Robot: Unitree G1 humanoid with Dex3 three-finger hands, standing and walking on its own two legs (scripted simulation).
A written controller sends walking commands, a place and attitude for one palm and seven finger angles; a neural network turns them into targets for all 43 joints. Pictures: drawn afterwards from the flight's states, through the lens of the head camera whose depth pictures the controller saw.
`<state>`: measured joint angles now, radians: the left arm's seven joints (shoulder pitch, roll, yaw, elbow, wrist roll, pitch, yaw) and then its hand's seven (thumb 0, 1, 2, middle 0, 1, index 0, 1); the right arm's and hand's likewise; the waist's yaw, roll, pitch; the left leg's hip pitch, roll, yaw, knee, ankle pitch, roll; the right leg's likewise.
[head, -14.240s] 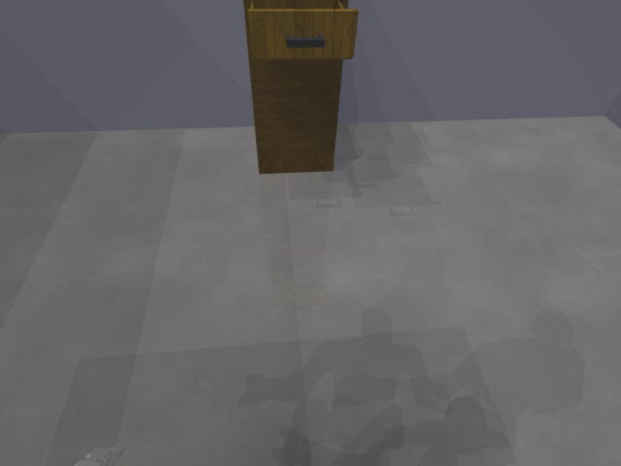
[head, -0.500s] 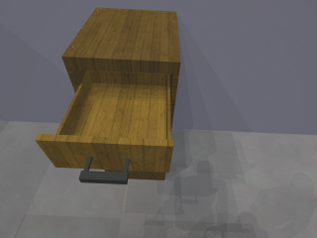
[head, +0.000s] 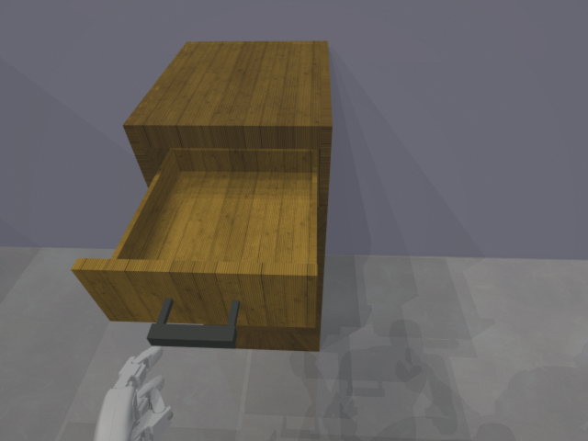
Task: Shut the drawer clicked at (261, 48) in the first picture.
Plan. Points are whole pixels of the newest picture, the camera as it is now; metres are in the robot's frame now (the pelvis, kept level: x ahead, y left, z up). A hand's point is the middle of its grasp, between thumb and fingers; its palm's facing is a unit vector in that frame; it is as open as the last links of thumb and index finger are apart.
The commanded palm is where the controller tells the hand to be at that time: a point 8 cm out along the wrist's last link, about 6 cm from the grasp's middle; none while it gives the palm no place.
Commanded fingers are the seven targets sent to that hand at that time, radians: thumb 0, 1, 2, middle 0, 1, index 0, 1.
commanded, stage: raise the hand and make a fist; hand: left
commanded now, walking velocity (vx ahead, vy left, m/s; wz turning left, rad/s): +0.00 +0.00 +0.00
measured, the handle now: (197, 321) +0.28 +0.15 +0.02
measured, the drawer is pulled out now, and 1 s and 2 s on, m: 0.29 0.29 0.29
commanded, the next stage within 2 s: bring the fist close to the handle in 1.70 s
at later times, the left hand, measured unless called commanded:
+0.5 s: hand (194, 428) +0.15 +0.13 +0.02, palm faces -0.03 -1.00 -0.04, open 4.5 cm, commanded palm +0.10 +0.19 +0.03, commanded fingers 0.00 0.90 0.90 -0.92 -1.08 -0.92 -1.08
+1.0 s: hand (178, 430) +0.13 +0.12 +0.08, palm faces +0.01 -1.00 -0.07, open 3.1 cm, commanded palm +0.08 +0.17 +0.09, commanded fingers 0.00 0.90 0.90 -1.40 -1.60 -1.40 -1.60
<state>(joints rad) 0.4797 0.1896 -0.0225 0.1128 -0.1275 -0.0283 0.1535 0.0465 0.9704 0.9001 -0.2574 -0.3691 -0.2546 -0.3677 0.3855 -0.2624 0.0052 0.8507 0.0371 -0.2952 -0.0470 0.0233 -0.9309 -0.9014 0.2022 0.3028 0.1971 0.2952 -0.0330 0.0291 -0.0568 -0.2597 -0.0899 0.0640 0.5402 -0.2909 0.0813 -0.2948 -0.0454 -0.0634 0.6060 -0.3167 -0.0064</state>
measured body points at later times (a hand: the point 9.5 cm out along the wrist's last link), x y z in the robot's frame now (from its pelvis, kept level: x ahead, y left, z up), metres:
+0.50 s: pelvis -0.01 -0.05 -0.05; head +0.02 -0.05 +0.40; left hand +0.15 +0.18 +0.02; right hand +0.21 -0.23 -0.11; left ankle +0.00 +0.06 -0.73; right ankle +0.00 -0.11 -0.73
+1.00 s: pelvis +0.00 -0.03 -0.03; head -0.01 -0.04 +0.42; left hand +0.13 +0.18 +0.08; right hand +0.21 -0.25 -0.07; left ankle +0.00 +0.06 -0.73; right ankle +0.00 -0.11 -0.73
